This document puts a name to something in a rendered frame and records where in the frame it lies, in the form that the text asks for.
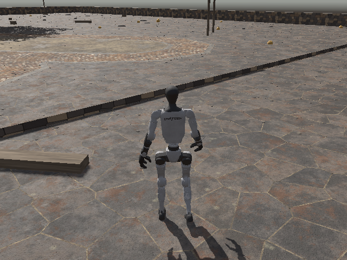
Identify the robot foot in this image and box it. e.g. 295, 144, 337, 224
184, 213, 193, 222
158, 207, 166, 220

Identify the left robot hand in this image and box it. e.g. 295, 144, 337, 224
139, 155, 151, 169

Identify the right robot forearm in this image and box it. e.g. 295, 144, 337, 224
193, 130, 202, 146

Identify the left robot foot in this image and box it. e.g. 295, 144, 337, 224
158, 207, 166, 220

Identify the robot left upper arm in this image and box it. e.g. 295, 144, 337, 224
147, 109, 161, 140

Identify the right robot hand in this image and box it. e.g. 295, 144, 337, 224
190, 143, 203, 152

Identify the right robot foot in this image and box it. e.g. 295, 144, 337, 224
184, 213, 193, 222

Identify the left robot forearm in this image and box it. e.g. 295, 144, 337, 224
140, 132, 152, 157

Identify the robot right upper arm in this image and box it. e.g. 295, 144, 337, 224
184, 109, 199, 138

